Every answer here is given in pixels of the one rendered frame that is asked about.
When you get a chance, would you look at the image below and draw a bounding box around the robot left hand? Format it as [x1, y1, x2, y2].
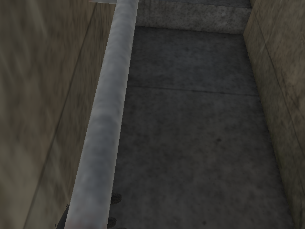
[55, 192, 127, 229]

